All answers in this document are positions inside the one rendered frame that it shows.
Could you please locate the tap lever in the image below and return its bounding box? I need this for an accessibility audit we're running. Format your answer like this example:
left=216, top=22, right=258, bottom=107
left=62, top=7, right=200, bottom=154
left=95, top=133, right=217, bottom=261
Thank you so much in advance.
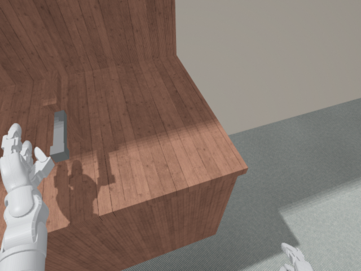
left=50, top=110, right=69, bottom=163

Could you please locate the robot right hand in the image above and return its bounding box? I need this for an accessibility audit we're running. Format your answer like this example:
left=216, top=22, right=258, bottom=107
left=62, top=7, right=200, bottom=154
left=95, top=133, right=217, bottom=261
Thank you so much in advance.
left=279, top=243, right=314, bottom=271

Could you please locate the counter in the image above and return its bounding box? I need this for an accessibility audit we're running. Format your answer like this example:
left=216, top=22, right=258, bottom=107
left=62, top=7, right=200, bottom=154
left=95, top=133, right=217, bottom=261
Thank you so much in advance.
left=0, top=0, right=248, bottom=271

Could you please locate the robot left forearm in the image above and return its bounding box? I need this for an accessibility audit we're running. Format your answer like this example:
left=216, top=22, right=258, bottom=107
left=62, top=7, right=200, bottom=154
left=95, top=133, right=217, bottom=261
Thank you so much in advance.
left=0, top=185, right=49, bottom=271

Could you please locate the robot left hand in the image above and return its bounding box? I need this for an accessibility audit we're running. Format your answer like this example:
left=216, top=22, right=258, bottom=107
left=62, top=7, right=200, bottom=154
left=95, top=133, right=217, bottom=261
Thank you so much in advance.
left=0, top=123, right=55, bottom=193

